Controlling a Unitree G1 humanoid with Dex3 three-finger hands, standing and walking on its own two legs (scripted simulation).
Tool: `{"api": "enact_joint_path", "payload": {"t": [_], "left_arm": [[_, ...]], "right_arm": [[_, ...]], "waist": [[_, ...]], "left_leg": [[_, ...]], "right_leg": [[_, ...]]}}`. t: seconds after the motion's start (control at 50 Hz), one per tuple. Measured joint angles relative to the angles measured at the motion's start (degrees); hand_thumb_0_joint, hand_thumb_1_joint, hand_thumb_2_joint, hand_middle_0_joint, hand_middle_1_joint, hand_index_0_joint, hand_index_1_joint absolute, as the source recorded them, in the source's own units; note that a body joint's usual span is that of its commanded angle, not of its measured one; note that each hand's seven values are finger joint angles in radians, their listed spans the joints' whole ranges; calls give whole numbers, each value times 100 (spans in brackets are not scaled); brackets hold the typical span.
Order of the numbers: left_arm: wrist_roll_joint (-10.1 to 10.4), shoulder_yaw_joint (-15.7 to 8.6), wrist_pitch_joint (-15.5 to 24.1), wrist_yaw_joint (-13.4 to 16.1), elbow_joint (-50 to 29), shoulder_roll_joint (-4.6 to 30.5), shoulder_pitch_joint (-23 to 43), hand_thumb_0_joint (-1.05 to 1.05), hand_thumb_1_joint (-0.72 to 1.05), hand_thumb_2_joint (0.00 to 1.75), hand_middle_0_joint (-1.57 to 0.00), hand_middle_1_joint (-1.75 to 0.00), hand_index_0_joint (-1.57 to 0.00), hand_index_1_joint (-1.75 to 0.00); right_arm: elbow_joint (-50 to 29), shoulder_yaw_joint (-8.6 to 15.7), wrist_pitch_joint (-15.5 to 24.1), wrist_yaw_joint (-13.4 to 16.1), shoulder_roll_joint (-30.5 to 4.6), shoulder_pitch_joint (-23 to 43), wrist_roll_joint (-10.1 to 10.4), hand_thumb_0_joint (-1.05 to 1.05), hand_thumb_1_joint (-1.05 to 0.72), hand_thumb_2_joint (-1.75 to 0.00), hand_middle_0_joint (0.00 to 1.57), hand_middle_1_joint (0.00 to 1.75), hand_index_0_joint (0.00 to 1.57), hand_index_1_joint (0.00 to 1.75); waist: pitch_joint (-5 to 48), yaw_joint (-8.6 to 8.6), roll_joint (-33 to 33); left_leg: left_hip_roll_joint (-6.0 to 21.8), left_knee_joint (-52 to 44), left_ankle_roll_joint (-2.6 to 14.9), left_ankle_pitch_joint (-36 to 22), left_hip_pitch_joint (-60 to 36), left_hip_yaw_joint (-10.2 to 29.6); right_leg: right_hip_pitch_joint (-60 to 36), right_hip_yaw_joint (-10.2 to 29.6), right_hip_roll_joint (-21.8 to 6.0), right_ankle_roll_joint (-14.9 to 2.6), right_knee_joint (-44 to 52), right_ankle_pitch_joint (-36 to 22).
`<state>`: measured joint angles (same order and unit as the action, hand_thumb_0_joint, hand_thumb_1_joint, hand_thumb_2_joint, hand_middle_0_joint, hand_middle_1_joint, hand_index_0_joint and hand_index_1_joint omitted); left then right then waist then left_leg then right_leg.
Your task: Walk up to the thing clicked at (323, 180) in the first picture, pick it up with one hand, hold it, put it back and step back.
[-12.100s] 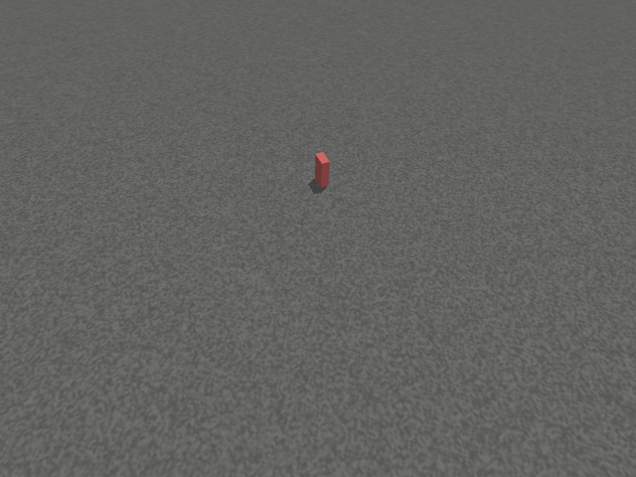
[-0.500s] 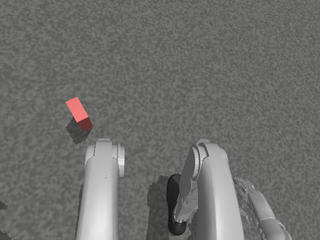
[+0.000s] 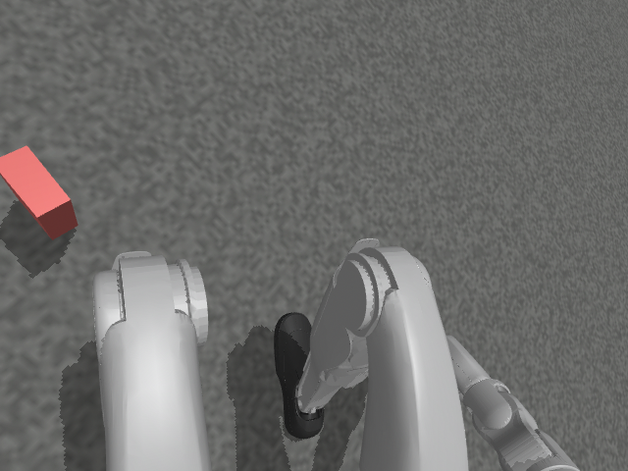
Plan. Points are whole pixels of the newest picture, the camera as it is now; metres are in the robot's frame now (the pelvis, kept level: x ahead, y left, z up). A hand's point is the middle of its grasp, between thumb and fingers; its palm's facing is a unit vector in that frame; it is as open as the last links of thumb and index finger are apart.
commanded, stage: close in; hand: left
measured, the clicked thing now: (41, 198) +0.42 +0.27 -0.23
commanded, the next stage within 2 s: close in 1.30 s
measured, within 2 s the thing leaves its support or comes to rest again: neither
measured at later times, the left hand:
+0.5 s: hand (2, 237) +0.36 +0.29 -0.20, palm faces +0.25 -0.97 +0.03, open 17.6 cm
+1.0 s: hand (30, 223) +0.38 +0.27 -0.21, palm faces +0.33 -0.94 +0.02, open 17.4 cm
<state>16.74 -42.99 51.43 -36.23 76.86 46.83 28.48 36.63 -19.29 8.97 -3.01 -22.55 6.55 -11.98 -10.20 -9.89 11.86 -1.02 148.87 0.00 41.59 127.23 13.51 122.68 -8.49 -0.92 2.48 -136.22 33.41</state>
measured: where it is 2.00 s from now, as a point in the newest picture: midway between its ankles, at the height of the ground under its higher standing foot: (225, 424)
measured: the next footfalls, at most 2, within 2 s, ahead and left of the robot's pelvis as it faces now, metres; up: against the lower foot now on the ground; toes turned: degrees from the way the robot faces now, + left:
none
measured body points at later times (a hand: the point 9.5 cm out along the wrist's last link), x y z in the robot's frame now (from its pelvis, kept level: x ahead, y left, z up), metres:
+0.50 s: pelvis -0.02 +0.01 -0.02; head +0.19 +0.21 +0.32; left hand +0.34 +0.34 -0.20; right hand +0.16 -0.23 -0.03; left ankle +0.08 +0.12 -0.26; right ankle +0.14 -0.13 -0.26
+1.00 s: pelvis -0.02 +0.01 -0.02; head +0.21 +0.21 +0.31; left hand +0.36 +0.32 -0.21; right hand +0.15 -0.23 -0.04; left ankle +0.08 +0.12 -0.26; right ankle +0.14 -0.13 -0.26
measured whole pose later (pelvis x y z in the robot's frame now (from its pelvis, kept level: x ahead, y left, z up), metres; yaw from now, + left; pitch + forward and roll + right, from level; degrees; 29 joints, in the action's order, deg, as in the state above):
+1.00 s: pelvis -0.02 +0.01 -0.02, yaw -5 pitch +9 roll -20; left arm 6.1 -28.9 70.9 0.6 84.0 45.2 30.0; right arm 32.2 -30.5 1.9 -9.4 -22.2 10.9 -22.5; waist -19.2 -12.4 17.4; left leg -1.1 154.5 0.9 41.4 124.4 21.3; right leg 116.6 -14.4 2.0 4.5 -135.2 30.3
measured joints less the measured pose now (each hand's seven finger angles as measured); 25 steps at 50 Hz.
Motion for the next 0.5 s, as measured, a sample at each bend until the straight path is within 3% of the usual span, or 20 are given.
{"api": "enact_joint_path", "payload": {"t": [0.14,0.22,0.38,0.5], "left_arm": [[-57,483,625,523,589,-20,133,-2,-58,0,-7,-7,-10,-5],[-159,572,960,951,679,-99,240,-2,-60,0,-7,-7,-10,-3],[-655,787,1323,1865,634,-106,96,-2,-60,0,-7,-6,-11,-2],[-701,1174,1487,2330,600,-129,-4,-2,-61,0,-8,-7,-11,-3]], "right_arm": [[-143,-482,-104,-142,6,298,-278,1,-91,-89,21,30,21,30],[-275,-688,-145,-215,7,405,-425,0,-91,-89,21,30,21,30],[-387,-858,-368,-349,-45,402,-693,0,-91,-89,21,30,21,30],[-333,-919,-491,-462,-115,276,-785,0,-91,-89,21,30,21,30]], "waist": [[-266,-107,223],[-399,-151,393],[-650,-163,491],[-728,-128,412]], "left_leg": [[4,281,21,-6,-73,217],[-5,419,2,2,-157,389],[-61,536,43,-78,-259,620],[-51,508,153,-184,-257,604]], "right_leg": [[-140,-153,88,89,-98,-108],[-268,-280,138,101,-112,-166],[-537,-478,184,66,-29,-254],[-640,-492,208,72,60,-313]]}}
